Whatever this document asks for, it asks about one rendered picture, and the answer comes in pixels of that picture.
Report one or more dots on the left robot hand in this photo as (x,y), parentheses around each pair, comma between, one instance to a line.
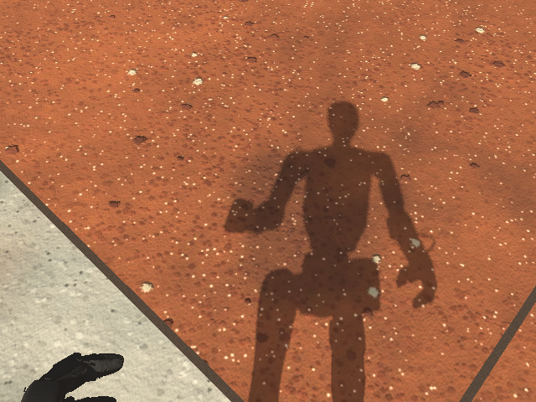
(69,374)

